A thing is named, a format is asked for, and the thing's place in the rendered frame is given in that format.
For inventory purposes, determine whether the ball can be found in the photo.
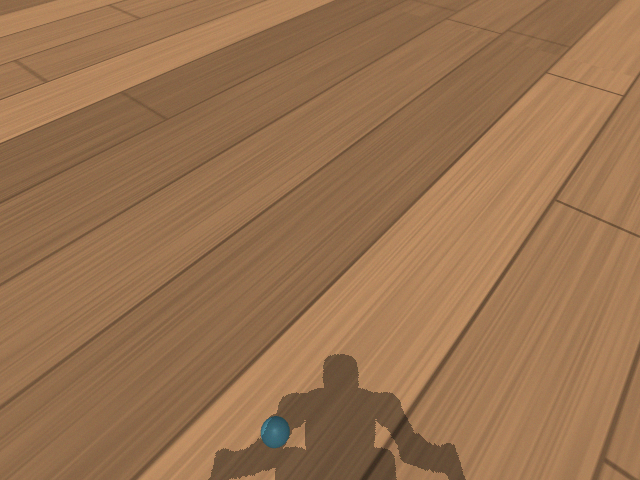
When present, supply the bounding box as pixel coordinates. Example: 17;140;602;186
261;416;290;448

